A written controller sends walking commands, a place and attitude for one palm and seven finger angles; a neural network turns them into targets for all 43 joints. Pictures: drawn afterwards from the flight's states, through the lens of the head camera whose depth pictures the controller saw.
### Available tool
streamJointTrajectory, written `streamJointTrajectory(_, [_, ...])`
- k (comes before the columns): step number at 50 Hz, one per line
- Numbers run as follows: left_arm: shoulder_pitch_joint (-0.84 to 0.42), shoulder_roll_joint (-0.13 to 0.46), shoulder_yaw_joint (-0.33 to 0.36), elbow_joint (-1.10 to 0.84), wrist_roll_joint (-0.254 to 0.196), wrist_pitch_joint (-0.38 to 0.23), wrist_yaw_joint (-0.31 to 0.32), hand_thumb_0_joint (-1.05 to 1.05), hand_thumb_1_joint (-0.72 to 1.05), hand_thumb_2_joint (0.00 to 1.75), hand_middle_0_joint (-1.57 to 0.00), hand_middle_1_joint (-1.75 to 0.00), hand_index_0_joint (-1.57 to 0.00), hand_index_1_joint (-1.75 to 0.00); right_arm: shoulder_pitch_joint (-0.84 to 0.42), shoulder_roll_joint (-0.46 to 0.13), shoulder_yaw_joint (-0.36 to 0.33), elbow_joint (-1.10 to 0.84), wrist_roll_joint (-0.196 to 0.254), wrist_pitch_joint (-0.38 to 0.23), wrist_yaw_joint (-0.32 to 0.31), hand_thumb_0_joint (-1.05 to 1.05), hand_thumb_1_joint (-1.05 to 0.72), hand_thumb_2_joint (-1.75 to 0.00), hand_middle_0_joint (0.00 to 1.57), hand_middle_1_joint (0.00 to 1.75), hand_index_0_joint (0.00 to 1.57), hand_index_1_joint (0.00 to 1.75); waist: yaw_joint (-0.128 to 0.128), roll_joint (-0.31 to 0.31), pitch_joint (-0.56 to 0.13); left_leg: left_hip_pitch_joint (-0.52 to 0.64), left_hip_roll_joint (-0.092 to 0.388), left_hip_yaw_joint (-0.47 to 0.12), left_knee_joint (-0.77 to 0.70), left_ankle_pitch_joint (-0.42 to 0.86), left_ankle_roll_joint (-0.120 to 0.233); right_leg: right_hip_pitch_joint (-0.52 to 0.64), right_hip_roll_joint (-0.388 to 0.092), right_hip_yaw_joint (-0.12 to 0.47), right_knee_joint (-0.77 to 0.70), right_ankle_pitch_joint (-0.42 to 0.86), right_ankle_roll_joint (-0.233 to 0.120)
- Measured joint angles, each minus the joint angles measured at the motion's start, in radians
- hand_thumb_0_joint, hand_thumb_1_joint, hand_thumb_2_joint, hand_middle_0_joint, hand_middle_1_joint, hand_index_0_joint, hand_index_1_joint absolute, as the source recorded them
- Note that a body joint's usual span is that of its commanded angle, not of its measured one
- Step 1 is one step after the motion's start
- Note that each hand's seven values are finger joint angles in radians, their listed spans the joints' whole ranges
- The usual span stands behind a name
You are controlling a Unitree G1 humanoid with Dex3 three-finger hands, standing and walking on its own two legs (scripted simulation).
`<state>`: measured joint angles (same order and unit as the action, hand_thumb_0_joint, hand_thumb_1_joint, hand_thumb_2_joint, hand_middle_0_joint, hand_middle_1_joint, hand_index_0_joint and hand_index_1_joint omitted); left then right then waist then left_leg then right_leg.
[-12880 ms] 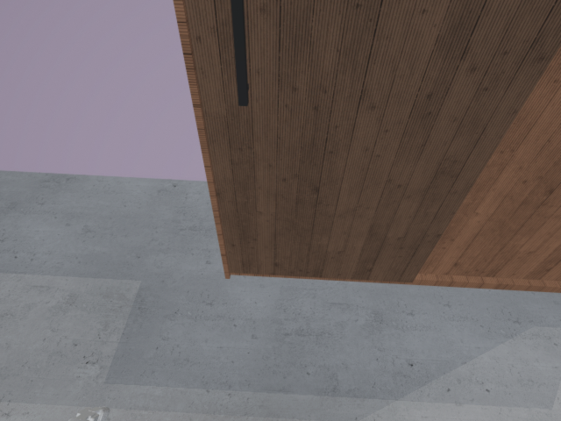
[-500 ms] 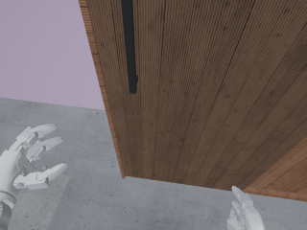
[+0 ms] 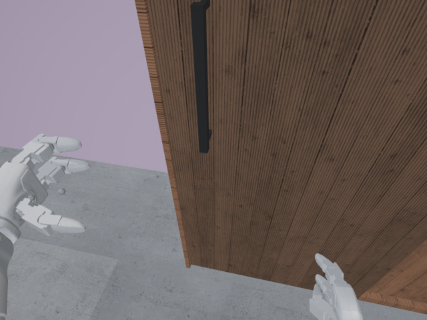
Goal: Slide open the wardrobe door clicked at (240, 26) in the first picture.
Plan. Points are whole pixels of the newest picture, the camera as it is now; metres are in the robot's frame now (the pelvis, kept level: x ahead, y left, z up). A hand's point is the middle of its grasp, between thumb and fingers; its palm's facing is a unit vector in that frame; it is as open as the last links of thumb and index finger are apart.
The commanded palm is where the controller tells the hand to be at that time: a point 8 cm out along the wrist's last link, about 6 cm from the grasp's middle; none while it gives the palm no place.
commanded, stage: raise the hand with hooked fingers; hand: left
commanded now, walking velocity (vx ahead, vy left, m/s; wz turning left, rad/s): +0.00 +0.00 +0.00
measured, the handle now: (204, 86) +0.48 +0.08 +0.23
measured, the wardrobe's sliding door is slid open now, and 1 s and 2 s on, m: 0.00 0.00 0.00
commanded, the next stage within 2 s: move the hooked fingers beside the handle in 0.88 s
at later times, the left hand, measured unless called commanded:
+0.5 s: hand (57, 132) +0.29 +0.26 +0.25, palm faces +0.02 -0.99 -0.15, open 14.0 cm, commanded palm +0.24 +0.30 +0.26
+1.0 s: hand (64, 135) +0.29 +0.26 +0.24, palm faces +0.02 -0.99 -0.15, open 14.0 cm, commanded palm +0.25 +0.30 +0.26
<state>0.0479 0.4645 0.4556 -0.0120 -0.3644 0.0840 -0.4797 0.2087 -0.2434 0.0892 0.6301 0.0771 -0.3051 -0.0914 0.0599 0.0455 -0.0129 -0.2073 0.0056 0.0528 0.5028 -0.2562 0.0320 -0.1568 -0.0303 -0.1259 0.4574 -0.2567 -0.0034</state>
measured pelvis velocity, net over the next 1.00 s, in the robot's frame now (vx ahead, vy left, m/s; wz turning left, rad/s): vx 0.01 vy -0.02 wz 0.00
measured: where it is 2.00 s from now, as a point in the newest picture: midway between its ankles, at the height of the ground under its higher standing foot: outside the picture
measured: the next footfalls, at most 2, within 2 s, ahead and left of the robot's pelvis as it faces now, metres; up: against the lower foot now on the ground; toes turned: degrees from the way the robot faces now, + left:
none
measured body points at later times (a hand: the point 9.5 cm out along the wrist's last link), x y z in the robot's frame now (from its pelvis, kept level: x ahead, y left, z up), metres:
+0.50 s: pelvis +0.00 -0.02 +0.00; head -0.02 -0.05 +0.45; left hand +0.28 +0.31 +0.26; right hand +0.20 -0.25 -0.07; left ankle +0.01 +0.09 -0.74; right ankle +0.00 -0.12 -0.74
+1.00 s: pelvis +0.01 -0.02 +0.00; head -0.01 -0.05 +0.45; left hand +0.29 +0.31 +0.25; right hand +0.22 -0.24 -0.07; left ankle +0.01 +0.09 -0.74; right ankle +0.00 -0.12 -0.74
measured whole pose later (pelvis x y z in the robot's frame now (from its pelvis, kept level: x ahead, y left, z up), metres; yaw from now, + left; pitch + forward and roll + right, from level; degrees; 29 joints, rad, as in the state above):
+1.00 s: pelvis +0.01 -0.02 +0.00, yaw +0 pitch -2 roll +0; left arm -0.23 0.58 0.52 0.07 -0.34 0.34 -0.52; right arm 0.19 -0.28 0.10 0.62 0.11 -0.22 -0.09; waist 0.05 0.07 -0.03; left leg -0.17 0.01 0.04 0.47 -0.26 0.01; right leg -0.14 -0.02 -0.13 0.46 -0.28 -0.02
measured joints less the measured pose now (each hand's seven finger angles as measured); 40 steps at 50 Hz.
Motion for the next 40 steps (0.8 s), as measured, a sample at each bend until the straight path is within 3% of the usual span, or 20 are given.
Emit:
streamJointTrajectory(10, [-0.131, 0.054, 0.032, 0.014, 0.005, 0.115, -0.019, -0.01, -0.47, 0.31, -0.30, -1.18, -0.30, -1.18, -0.013, -0.012, 0.009, -0.004, 0.018, 0.049, -0.003, 0.01, -0.90, -0.89, 0.20, 0.30, 0.20, 0.30, 0.004, 0.012, 0.006, 0.036, 0.004, -0.009, -0.043, 0.021, -0.012, 0.034, 0.008, -0.009, -0.032, 0.010, -0.012])
streamJointTrajectory(26, [-0.310, 0.145, 0.064, 0.142, 0.018, 0.265, -0.058, -0.01, -0.50, 0.30, -0.30, -1.20, -0.30, -1.20, -0.021, -0.049, 0.003, -0.008, 0.043, 0.098, 0.015, 0.01, -0.90, -0.89, 0.20, 0.30, 0.20, 0.30, -0.010, 0.034, -0.019, 0.034, 0.015, -0.009, -0.050, 0.023, -0.029, 0.017, 0.017, -0.007, -0.014, -0.003, -0.026])
streamJointTrajectory(34, [-0.254, 0.098, 0.064, 0.068, 0.016, 0.251, -0.036, -0.01, -0.50, 0.30, -0.30, -1.20, -0.30, -1.20, -0.021, -0.051, -0.006, -0.018, 0.038, 0.097, 0.008, 0.01, -0.90, -0.89, 0.20, 0.30, 0.20, 0.30, -0.015, 0.024, -0.015, 0.035, 0.019, -0.004, -0.034, 0.008, -0.031, 0.016, 0.020, -0.001, 0.005, -0.018, -0.029])
streamJointTrajectory(40, [-0.273, 0.105, 0.068, 0.082, 0.030, 0.257, -0.018, -0.01, -0.50, 0.30, -0.30, -1.20, -0.30, -1.20, -0.019, -0.043, -0.003, -0.016, 0.039, 0.091, 0.000, 0.01, -0.90, -0.89, 0.20, 0.30, 0.20, 0.30, -0.009, 0.018, -0.013, 0.036, 0.019, -0.007, -0.028, 0.002, -0.032, 0.019, 0.020, -0.004, 0.007, -0.023, -0.028])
